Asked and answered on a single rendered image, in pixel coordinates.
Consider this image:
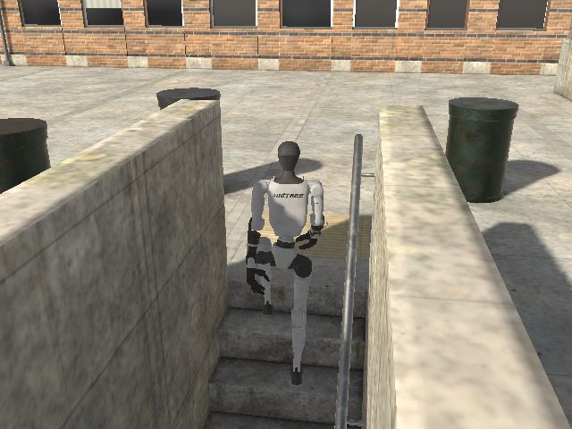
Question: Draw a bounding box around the robot left upper arm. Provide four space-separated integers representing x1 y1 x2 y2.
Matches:
251 180 270 231

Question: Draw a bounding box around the left robot forearm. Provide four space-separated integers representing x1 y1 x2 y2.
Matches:
246 217 261 268

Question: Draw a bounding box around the right robot foot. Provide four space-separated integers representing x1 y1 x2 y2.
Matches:
290 363 303 385

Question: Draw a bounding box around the left robot shin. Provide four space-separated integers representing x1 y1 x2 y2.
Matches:
258 263 272 305

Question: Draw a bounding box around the robot left hand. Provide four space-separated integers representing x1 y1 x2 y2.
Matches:
247 268 270 295

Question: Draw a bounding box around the right robot forearm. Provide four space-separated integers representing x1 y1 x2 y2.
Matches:
309 215 324 239

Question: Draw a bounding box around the robot right hand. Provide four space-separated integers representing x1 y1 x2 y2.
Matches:
296 231 317 249

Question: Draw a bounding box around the robot right upper arm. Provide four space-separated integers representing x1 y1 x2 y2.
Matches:
307 180 324 226

